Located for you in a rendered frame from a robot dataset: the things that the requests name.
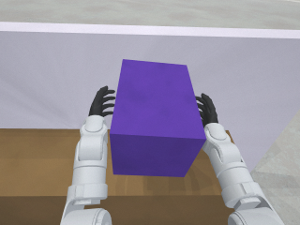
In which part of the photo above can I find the right robot upper arm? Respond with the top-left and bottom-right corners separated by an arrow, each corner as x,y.
228,207 -> 283,225

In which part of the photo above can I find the right robot hand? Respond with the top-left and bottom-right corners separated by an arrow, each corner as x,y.
195,93 -> 218,128

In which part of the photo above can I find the pedestal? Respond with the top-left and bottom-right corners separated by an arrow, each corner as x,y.
0,128 -> 235,225

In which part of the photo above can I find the left robot hand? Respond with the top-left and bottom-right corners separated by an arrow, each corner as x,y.
88,85 -> 116,117

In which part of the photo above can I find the left robot forearm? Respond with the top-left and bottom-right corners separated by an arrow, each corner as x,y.
60,115 -> 108,225

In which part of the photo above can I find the left robot upper arm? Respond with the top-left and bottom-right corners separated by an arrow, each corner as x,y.
61,208 -> 113,225

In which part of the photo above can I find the carton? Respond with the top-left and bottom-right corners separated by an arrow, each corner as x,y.
110,59 -> 207,177

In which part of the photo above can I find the right robot forearm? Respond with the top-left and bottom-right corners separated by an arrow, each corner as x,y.
202,123 -> 285,225

